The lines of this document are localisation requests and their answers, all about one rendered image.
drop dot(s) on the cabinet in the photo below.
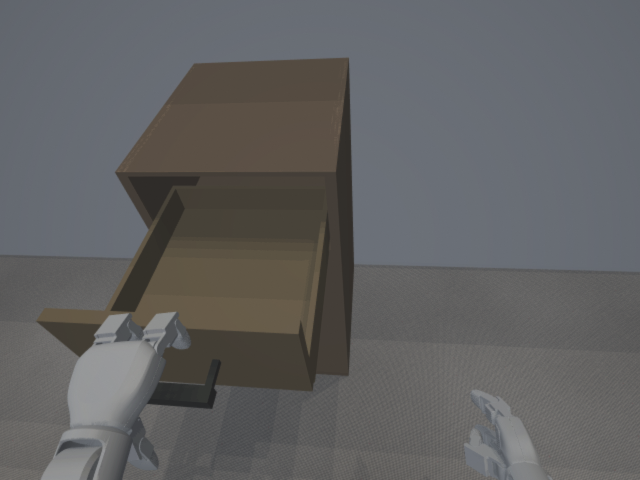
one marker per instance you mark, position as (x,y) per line
(261,123)

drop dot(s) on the robot left hand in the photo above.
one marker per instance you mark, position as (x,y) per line
(115,378)

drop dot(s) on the left robot forearm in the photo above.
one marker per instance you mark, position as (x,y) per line
(90,452)

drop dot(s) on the handle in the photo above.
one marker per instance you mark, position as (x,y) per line
(188,395)

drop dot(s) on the drawer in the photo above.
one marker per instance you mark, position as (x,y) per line
(244,266)

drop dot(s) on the robot right hand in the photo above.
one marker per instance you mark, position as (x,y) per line
(491,453)

